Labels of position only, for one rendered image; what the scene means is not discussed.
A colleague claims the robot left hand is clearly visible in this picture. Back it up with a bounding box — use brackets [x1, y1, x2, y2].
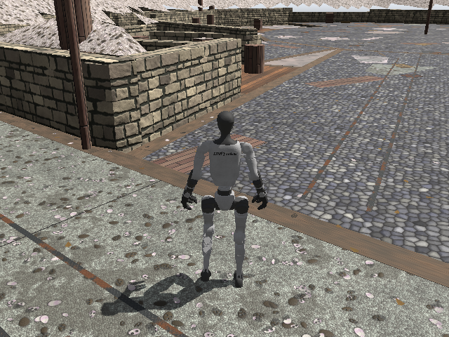
[181, 194, 197, 210]

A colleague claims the robot left shin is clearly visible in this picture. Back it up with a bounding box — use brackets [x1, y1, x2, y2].
[202, 224, 213, 273]

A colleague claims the robot right upper arm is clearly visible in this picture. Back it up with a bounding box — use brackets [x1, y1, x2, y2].
[240, 142, 259, 181]

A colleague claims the robot left upper arm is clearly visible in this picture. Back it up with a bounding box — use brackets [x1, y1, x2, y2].
[191, 141, 210, 180]

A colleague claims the robot right hand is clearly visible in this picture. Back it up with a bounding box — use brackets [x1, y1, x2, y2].
[252, 194, 268, 210]

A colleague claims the left robot forearm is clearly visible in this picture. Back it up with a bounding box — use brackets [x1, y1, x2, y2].
[183, 169, 198, 198]

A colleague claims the robot left thigh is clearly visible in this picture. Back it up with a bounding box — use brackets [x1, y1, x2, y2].
[201, 195, 215, 237]

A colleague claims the right robot forearm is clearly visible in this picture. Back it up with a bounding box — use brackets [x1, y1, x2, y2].
[253, 170, 266, 197]

